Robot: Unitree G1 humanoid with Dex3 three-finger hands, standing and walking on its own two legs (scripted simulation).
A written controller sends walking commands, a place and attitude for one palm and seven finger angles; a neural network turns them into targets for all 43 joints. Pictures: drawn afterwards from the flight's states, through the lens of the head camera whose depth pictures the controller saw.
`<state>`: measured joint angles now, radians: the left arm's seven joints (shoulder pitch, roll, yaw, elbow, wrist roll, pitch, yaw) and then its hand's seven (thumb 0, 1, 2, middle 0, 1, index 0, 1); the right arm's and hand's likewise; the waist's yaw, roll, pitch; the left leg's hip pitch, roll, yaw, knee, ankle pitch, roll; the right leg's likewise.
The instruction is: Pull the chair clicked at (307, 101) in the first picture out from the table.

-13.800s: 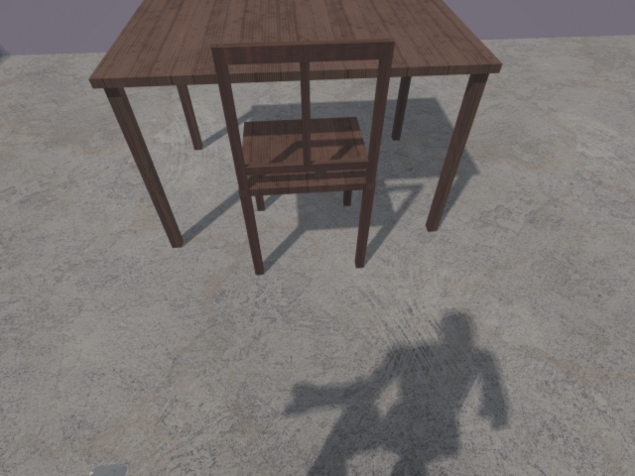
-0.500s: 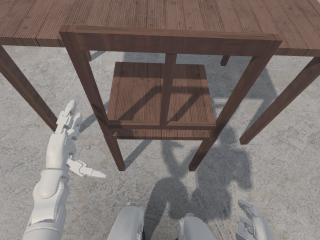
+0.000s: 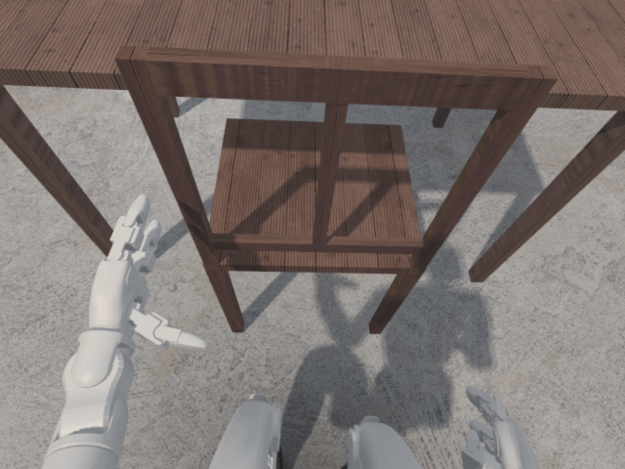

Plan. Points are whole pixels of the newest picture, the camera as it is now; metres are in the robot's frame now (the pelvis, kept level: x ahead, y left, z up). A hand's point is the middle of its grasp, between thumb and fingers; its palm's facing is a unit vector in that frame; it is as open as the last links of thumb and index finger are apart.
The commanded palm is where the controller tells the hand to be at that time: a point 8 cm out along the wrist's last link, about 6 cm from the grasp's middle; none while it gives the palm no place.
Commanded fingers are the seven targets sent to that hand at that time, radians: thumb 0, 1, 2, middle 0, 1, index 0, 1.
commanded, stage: push the fingers through the gap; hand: left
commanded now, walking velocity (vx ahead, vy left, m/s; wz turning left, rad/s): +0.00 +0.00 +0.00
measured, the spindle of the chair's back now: (326, 185) +0.49 +0.01 +0.03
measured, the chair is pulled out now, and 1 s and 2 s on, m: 0.00 0.00 0.00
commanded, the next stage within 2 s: hook a spindle and tug to test in 1.58 s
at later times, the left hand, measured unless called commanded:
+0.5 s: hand (180, 249) +0.38 +0.19 +0.02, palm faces +0.06 -1.00 -0.04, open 16.9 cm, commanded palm +0.36 +0.24 +0.02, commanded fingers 0.00 -0.50 0.30 -0.06 -0.08 -0.06 -0.08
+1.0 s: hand (191, 217) +0.43 +0.19 +0.02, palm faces +0.06 -1.00 -0.04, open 16.9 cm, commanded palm +0.41 +0.23 +0.02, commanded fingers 0.00 -0.50 0.30 -0.06 -0.08 -0.06 -0.08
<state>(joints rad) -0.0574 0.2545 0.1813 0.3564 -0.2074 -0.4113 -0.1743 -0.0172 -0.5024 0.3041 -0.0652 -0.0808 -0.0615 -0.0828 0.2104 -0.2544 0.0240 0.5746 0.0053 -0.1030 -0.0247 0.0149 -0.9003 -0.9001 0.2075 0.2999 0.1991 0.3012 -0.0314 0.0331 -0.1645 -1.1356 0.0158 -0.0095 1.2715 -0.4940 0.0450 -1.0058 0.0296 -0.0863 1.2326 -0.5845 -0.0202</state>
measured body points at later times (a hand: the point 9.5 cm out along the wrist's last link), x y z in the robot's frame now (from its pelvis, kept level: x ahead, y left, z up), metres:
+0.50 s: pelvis +0.00 +0.00 +0.00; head +0.11 +0.02 +0.43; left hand +0.37 +0.25 +0.03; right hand +0.13 -0.26 -0.11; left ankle +0.06 +0.09 -0.62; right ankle +0.01 -0.12 -0.62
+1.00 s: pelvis +0.00 +0.00 -0.01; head +0.12 +0.02 +0.43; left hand +0.42 +0.24 +0.02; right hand +0.09 -0.26 -0.12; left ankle +0.06 +0.09 -0.62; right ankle +0.01 -0.12 -0.62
